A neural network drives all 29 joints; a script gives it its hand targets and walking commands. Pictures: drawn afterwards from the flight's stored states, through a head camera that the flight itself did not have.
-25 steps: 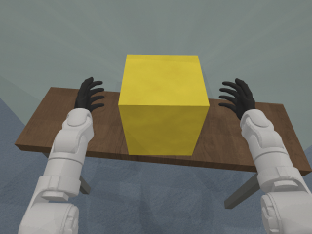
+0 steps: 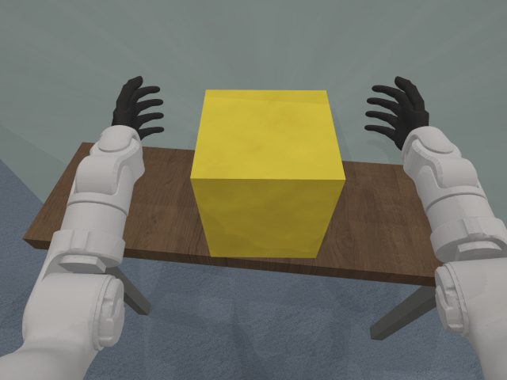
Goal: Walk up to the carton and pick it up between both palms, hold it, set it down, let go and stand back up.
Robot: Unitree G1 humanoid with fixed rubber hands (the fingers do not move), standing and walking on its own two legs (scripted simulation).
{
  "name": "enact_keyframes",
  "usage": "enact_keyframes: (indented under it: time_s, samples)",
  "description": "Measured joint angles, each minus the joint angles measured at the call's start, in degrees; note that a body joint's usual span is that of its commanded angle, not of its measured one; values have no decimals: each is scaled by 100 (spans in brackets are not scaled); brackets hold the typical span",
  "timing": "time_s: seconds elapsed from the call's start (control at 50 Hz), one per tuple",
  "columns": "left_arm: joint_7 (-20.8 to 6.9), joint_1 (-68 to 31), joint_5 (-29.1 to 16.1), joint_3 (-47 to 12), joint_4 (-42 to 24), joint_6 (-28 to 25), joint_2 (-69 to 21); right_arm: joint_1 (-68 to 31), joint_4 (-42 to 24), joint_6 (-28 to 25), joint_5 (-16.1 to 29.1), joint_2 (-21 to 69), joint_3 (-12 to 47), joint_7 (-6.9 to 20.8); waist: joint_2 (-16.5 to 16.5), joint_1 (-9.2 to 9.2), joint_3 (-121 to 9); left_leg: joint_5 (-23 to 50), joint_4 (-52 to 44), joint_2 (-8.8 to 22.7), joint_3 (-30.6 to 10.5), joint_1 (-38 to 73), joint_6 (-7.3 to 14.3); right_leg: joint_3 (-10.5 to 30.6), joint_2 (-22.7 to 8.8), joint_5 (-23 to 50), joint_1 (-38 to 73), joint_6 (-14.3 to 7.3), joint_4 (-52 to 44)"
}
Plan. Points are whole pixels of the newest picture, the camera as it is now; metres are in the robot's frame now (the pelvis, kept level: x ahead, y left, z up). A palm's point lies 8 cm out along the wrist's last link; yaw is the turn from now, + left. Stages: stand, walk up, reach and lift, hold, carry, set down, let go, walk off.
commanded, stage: reach and lift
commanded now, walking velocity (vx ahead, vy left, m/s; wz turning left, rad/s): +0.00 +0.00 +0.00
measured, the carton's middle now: (264, 179) +0.46 +0.00 +0.02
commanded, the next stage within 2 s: none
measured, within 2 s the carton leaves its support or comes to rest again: neither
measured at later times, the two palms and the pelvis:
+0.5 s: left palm (145, 160) +0.44 +0.20 +0.10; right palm (378, 148) +0.47 -0.18 +0.10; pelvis +0.01 +0.00 +0.00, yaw +1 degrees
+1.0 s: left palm (168, 176) +0.43 +0.17 +0.06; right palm (378, 171) +0.46 -0.20 +0.06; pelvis -0.02 +0.00 -0.03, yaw +0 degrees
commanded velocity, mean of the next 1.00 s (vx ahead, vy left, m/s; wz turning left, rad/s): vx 0.00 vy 0.00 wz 0.00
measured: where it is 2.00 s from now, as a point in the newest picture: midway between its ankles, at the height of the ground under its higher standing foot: outside the picture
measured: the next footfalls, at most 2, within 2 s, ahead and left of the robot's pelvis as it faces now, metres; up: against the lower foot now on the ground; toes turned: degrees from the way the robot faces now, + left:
none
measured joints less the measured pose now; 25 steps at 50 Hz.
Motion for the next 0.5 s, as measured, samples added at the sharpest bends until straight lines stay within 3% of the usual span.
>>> enact_keyframes:
  time_s: [0.26,0.5]
  samples:
    - [-70,-530,139,-79,964,-546,-32,-548,918,-311,-288,157,-163,35,-22,13,-154,-18,59,-12,-100,-258,0,-78,-13,-10,-183,7,-26]
    - [-14,-46,525,68,2062,-2142,-532,-100,1465,-1456,-700,623,-284,36,-5,20,-241,-98,243,-22,-87,-541,22,-57,-22,-77,-458,32,139]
